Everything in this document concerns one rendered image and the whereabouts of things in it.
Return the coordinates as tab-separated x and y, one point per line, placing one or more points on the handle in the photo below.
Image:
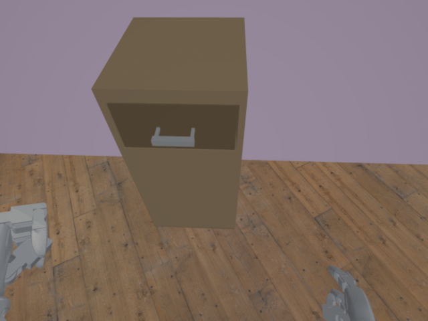
188	141

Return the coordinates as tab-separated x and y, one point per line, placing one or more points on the robot left hand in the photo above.
26	226

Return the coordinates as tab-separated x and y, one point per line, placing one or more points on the drawer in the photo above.
215	124

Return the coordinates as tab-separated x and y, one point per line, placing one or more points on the cabinet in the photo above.
181	60

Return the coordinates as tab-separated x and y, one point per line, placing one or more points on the robot right hand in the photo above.
353	304

